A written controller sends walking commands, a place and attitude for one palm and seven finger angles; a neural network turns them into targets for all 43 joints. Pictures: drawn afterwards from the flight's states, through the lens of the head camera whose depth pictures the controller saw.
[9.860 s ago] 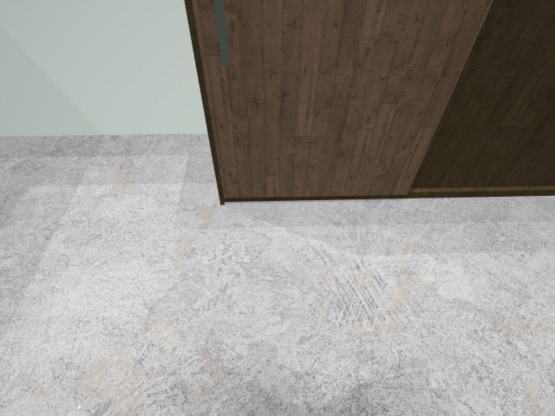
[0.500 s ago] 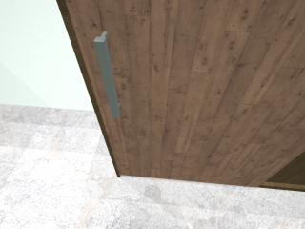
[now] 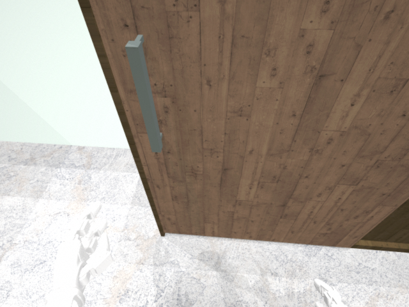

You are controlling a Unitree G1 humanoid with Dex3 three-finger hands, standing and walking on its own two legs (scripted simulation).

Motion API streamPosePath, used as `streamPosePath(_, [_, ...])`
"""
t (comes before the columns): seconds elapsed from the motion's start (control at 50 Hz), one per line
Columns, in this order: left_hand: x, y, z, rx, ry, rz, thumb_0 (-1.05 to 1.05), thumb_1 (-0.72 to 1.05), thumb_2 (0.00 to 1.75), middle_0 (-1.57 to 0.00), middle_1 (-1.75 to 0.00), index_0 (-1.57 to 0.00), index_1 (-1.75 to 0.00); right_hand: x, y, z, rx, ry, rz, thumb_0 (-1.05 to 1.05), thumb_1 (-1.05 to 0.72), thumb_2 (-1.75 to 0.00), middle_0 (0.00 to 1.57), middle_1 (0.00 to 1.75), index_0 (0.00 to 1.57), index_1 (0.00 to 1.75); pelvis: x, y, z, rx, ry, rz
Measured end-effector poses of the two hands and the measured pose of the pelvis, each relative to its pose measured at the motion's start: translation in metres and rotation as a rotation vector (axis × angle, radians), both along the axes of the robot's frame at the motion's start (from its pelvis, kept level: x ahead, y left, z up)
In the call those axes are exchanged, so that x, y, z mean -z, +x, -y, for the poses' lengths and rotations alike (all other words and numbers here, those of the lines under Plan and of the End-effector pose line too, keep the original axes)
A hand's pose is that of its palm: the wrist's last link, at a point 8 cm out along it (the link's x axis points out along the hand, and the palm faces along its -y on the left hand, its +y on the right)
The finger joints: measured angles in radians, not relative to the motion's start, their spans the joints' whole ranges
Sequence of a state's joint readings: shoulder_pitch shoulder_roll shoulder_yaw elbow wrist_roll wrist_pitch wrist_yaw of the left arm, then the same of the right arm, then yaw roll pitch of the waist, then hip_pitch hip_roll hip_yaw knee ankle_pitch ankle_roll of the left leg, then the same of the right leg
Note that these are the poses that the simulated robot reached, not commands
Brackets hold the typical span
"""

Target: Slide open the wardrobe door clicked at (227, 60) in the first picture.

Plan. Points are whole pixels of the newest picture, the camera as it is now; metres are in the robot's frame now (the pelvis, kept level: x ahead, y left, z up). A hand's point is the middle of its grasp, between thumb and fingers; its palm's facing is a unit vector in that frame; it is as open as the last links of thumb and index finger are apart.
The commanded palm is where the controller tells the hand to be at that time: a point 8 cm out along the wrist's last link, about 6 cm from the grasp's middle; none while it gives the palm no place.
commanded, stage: raise the hand with hooked fingers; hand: left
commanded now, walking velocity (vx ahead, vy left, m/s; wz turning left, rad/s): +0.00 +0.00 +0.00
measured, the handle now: (149, 101) +0.53 +0.16 +0.12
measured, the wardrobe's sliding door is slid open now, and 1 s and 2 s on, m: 0.00 0.00 0.00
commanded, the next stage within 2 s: move the hooked fingers beside the handle in 1.90 s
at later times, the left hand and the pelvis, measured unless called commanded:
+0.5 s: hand (89, 254) +0.21 +0.22 +0.02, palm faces -0.05 -1.00 -0.06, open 10.3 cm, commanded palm +0.17 +0.28 +0.03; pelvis -0.01 +0.02 -0.04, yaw +1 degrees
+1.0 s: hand (52, 217) +0.25 +0.28 +0.09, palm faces +0.02 -1.00 -0.08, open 13.2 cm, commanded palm +0.22 +0.32 +0.10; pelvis +0.01 +0.03 -0.01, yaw +1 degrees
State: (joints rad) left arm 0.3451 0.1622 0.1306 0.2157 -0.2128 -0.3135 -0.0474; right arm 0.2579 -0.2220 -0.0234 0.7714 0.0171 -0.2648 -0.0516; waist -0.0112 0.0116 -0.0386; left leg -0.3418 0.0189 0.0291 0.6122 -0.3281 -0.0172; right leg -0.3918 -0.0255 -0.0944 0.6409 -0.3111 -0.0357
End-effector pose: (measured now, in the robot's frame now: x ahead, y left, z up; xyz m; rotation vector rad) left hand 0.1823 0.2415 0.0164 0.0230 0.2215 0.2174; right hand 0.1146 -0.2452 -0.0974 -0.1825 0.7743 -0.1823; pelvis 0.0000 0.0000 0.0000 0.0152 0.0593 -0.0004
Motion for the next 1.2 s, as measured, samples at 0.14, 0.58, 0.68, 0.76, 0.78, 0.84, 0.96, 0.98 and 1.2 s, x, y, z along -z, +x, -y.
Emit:
streamPosePath(0.14, [0.016, -0.014, 0.006, 0.294, 0.000, 0.212, 0.00, 0.70, 0.81, -0.21, -0.43, -0.21, -0.44, -0.027, 0.073, 0.010, -0.081, -0.059, 0.304, 0.01, -0.90, -0.89, 0.20, 0.30, 0.20, 0.30, 0.038, -0.013, -0.001, 0.024, 0.005, -0.096])
streamPosePath(0.58, [-0.021, 0.018, -0.049, 0.239, 0.027, 0.136, 0.01, 0.19, 0.60, -0.25, -0.75, -0.25, -0.76, 0.008, 0.031, -0.059, -0.090, 0.035, 0.099, 0.02, -0.90, -0.89, 0.21, 0.30, 0.21, 0.30, 0.030, -0.003, -0.024, -0.004, -0.047, -0.096])
streamPosePath(0.68, [-0.033, 0.020, -0.059, 0.224, 0.042, 0.163, 0.01, 0.07, 0.55, -0.26, -0.83, -0.26, -0.84, 0.002, 0.028, -0.047, -0.084, -0.006, 0.093, 0.02, -0.90, -0.89, 0.21, 0.30, 0.21, 0.30, 0.026, 0.001, -0.029, -0.002, -0.046, -0.087])
streamPosePath(0.76, [-0.039, 0.023, -0.065, 0.227, 0.045, 0.169, 0.00, -0.02, 0.51, -0.26, -0.89, -0.27, -0.90, -0.007, 0.037, -0.037, -0.088, -0.047, 0.116, 0.02, -0.90, -0.89, 0.20, 0.30, 0.20, 0.30, 0.022, 0.004, -0.032, -0.005, -0.046, -0.075])
streamPosePath(0.78, [-0.041, 0.024, -0.066, 0.227, 0.045, 0.172, 0.00, -0.05, 0.50, -0.26, -0.90, -0.27, -0.91, -0.010, 0.040, -0.036, -0.089, -0.056, 0.125, 0.02, -0.90, -0.89, 0.20, 0.30, 0.20, 0.30, 0.022, 0.004, -0.032, -0.006, -0.047, -0.070])
streamPosePath(0.84, [-0.049, 0.028, -0.071, 0.223, 0.051, 0.190, 0.00, -0.12, 0.47, -0.27, -0.95, -0.27, -0.96, -0.019, 0.050, -0.034, -0.096, -0.071, 0.159, 0.02, -0.90, -0.89, 0.20, 0.30, 0.20, 0.30, 0.018, 0.007, -0.032, -0.008, -0.047, -0.057])
streamPosePath(0.96, [-0.068, 0.039, -0.085, 0.207, 0.056, 0.218, 0.00, -0.26, 0.41, -0.28, -1.04, -0.28, -1.05, -0.035, 0.070, -0.041, -0.125, -0.065, 0.221, 0.02, -0.90, -0.89, 0.20, 0.30, 0.20, 0.30, 0.012, 0.010, -0.030, -0.013, -0.048, -0.028])
streamPosePath(0.98, [-0.071, 0.041, -0.086, 0.206, 0.056, 0.220, 0.00, -0.28, 0.40, -0.28, -1.05, -0.29, -1.06, -0.036, 0.073, -0.043, -0.130, -0.061, 0.229, 0.02, -0.90, -0.89, 0.20, 0.30, 0.20, 0.30, 0.011, 0.010, -0.030, -0.013, -0.048, -0.023])
streamPosePath(1.2, [-0.104, 0.057, -0.104, 0.191, 0.051, 0.232, -0.01, -0.46, 0.32, -0.30, -1.17, -0.30, -1.18, -0.040, 0.079, -0.055, -0.159, -0.015, 0.233, 0.01, -0.90, -0.89, 0.20, 0.30, 0.20, 0.30, 0.001, 0.012, -0.025, -0.013, -0.043, 0.016])
